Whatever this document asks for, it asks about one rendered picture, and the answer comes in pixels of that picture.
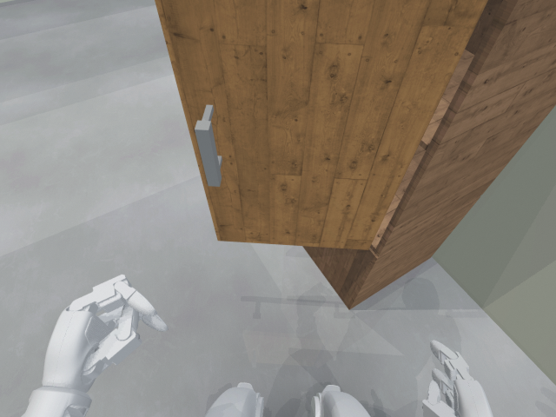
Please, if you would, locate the left robot thigh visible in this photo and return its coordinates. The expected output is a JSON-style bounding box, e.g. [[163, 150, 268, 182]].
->
[[204, 387, 264, 417]]

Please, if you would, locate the robot left hand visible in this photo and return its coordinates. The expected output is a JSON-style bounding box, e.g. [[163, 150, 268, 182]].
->
[[42, 275, 169, 393]]

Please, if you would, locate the robot right hand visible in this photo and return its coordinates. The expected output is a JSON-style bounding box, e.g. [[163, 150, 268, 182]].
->
[[422, 340, 493, 417]]

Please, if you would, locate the robot left shin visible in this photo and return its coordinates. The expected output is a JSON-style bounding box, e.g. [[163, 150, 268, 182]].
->
[[237, 382, 254, 390]]

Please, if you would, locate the cupboard door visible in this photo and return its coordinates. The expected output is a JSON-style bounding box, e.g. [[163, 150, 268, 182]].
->
[[155, 0, 488, 250]]

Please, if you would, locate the handle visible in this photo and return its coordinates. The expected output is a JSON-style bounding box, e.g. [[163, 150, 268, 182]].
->
[[195, 105, 222, 187]]

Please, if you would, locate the robot left forearm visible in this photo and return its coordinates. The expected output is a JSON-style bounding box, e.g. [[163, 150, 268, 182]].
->
[[21, 387, 92, 417]]

